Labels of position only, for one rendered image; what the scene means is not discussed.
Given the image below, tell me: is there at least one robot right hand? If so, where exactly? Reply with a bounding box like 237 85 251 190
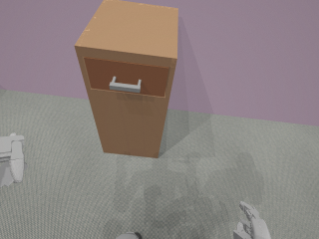
233 201 271 239

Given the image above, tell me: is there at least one robot left hand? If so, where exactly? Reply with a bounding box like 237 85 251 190
0 132 28 188

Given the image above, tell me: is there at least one drawer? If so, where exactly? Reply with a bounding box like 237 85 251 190
84 57 169 97

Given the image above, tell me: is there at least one handle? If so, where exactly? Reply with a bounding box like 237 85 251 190
109 76 142 93

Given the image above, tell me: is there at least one cabinet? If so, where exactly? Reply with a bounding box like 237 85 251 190
74 0 178 158

